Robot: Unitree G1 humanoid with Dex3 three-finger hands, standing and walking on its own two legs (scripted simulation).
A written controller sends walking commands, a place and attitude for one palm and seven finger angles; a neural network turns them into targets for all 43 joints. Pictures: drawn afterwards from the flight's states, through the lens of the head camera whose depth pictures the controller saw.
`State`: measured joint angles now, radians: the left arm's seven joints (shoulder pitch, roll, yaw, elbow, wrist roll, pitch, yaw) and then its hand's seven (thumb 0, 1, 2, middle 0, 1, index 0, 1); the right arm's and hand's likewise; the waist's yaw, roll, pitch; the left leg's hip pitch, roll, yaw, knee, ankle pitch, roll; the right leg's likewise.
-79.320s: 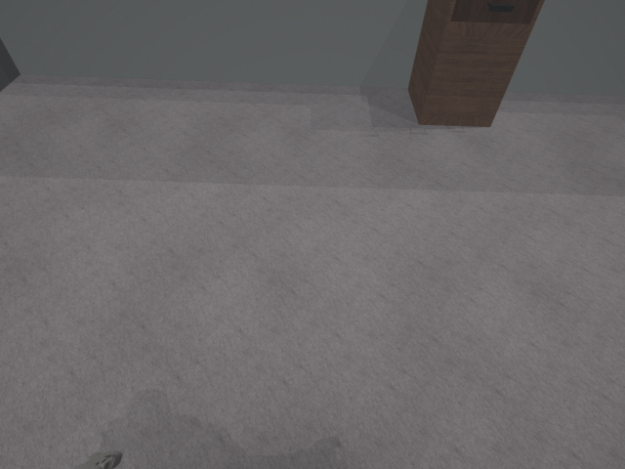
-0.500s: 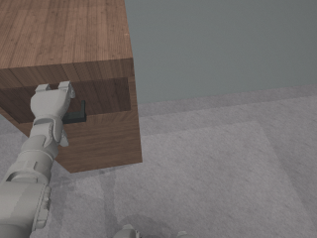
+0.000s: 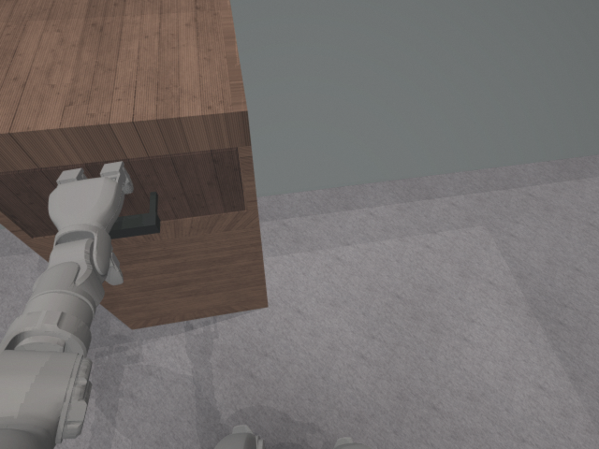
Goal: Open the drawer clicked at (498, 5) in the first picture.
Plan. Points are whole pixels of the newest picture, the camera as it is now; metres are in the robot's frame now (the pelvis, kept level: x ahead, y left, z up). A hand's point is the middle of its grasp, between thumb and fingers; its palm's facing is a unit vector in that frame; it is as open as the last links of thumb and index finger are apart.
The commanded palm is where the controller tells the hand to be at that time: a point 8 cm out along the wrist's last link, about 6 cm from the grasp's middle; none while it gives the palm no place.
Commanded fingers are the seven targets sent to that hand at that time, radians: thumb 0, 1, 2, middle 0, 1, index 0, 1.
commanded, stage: lower the fingers behind the handle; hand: left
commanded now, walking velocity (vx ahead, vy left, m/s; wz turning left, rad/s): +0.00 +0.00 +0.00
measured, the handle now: (126, 214) +0.49 +0.28 -0.05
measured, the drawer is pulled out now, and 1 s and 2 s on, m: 0.00 0.00 0.00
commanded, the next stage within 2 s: lift the hand off the handle in 1.42 s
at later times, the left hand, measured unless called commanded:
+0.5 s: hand (111, 242) +0.42 +0.28 -0.03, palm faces -0.06 -0.03 -1.00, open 13.8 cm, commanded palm +0.42 +0.26 +0.01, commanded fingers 0.00 -0.50 0.30 -0.30 -1.20 -0.30 -1.20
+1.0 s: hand (113, 235) +0.44 +0.28 -0.04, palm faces -0.04 +0.00 -1.00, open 13.8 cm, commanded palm +0.43 +0.27 -0.02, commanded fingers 0.00 -0.50 0.30 -0.30 -1.20 -0.30 -1.20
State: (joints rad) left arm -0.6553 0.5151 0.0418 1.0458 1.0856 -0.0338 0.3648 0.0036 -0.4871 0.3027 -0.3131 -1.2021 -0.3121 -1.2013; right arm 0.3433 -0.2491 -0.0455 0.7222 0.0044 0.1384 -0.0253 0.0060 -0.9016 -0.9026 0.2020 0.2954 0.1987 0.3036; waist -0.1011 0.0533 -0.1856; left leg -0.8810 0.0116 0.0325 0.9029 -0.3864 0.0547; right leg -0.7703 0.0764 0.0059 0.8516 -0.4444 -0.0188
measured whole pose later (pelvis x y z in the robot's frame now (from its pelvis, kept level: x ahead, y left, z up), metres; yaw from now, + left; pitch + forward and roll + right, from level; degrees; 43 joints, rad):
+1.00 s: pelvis -0.04 +0.00 -0.05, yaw +0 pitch +26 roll -4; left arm -0.83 0.57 0.00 1.15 1.11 -0.01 0.40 0.00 -0.49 0.30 -0.36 -1.39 -0.31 -1.20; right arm 0.34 -0.25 -0.01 0.71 -0.01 0.08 -0.03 0.01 -0.90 -0.90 0.20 0.30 0.20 0.30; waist -0.13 0.05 -0.21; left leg -1.18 0.02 0.01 1.14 -0.42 0.06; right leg -1.06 0.08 -0.03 1.10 -0.49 -0.01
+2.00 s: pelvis -0.06 +0.00 -0.06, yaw +0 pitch +27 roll -5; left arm -0.93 0.62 -0.03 1.16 1.10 0.01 0.33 0.00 -0.49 0.30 -0.40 -1.42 -0.32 -1.23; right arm 0.34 -0.25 0.02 0.69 0.01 0.05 -0.05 0.01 -0.90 -0.90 0.20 0.30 0.20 0.30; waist -0.15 0.06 -0.19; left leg -1.27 0.01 -0.01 1.20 -0.40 0.06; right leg -1.14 0.08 -0.06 1.16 -0.49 -0.02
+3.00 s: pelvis +0.00 +0.01 +0.00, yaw +1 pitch +21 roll -4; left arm -0.73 0.51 0.00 1.05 1.07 0.00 0.35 0.00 -0.49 0.30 -0.31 -1.20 -0.39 -1.22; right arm 0.34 -0.24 -0.03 0.73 0.00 0.11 -0.04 0.00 -0.90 -0.90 0.20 0.30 0.20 0.30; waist -0.11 0.06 -0.17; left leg -0.89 0.00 0.01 0.91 -0.38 0.07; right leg -0.77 0.07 -0.01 0.84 -0.44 -0.01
